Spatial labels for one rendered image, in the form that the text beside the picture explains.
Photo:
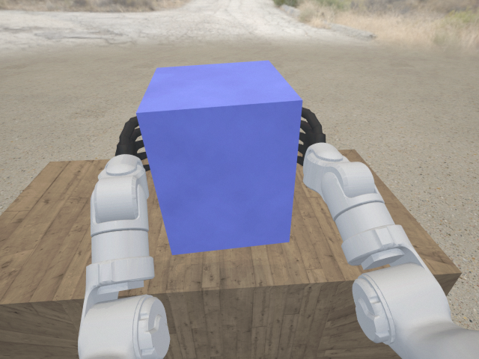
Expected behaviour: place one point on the pedestal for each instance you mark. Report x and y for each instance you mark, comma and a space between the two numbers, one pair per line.
291, 300

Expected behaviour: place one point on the robot left forearm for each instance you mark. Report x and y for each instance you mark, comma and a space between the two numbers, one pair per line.
119, 231

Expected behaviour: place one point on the robot left upper arm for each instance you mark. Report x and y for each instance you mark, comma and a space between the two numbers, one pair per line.
125, 328

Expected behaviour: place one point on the robot right hand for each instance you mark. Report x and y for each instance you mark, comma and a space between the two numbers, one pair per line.
313, 133

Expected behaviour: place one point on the carton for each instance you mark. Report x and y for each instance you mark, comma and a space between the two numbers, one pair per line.
222, 144

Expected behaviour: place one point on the robot right upper arm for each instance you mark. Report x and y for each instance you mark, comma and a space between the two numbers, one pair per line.
403, 307

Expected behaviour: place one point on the robot left hand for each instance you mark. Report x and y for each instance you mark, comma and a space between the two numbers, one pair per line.
127, 143

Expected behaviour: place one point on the robot right forearm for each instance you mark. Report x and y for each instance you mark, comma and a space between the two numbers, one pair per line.
370, 236

